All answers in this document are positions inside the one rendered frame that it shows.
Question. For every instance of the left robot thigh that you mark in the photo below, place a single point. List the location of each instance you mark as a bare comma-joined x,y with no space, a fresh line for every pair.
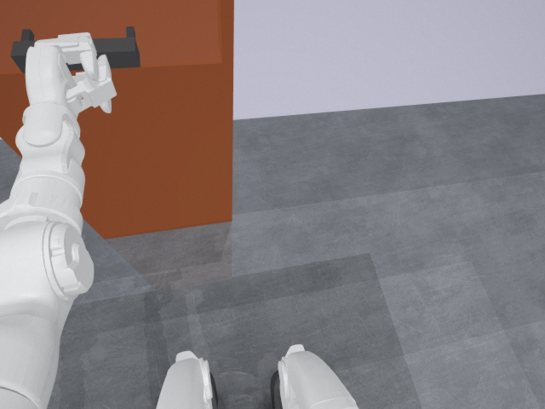
186,386

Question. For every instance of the handle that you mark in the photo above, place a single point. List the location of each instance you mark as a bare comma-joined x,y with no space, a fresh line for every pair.
121,52

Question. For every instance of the drawer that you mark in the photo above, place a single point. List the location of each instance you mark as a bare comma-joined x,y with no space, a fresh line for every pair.
166,31

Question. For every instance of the robot left forearm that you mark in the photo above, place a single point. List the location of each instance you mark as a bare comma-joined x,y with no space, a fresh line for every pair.
50,183

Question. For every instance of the cabinet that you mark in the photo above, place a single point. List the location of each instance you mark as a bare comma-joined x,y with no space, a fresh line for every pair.
162,159

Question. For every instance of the robot right shin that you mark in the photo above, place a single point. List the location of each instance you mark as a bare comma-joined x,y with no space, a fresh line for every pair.
293,404

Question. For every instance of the robot left upper arm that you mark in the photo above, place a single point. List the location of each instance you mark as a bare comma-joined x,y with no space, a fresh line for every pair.
43,268

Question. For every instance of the left robot hand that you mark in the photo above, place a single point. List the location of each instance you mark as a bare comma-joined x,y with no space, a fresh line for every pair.
48,78

